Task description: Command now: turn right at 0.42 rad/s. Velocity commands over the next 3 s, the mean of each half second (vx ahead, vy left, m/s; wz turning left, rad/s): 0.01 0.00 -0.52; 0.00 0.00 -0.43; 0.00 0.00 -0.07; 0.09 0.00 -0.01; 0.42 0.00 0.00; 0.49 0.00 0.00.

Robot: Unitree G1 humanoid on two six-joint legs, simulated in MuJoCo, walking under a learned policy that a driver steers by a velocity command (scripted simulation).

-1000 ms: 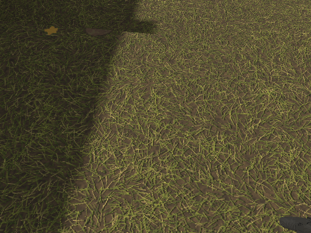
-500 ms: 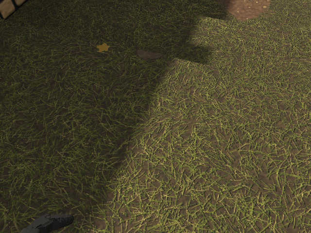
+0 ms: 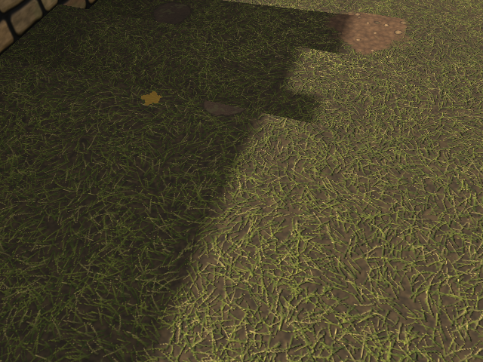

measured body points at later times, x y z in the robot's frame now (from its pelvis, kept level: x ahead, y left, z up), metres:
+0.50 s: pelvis +0.00 -0.01 +0.01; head +0.03 -0.03 +0.46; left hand +0.24 +0.22 -0.07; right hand +0.09 -0.32 -0.09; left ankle +0.06 +0.13 -0.71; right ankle +0.00 -0.10 -0.73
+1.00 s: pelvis -0.01 -0.02 +0.00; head +0.00 -0.04 +0.45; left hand +0.26 +0.13 -0.08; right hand -0.04 -0.32 -0.11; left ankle +0.06 +0.12 -0.72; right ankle -0.07 -0.11 -0.73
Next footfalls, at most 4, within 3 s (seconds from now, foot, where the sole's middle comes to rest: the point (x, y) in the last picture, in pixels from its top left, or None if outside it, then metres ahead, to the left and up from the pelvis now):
0.06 right None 0.04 -0.10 -0.77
0.56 left None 0.10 0.10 -0.77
0.94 right None -0.04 -0.13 -0.77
1.24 left None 0.08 0.09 -0.77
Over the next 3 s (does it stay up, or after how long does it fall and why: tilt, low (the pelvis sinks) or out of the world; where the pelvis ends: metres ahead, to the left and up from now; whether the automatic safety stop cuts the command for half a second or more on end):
stays up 0.43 -0.28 0.00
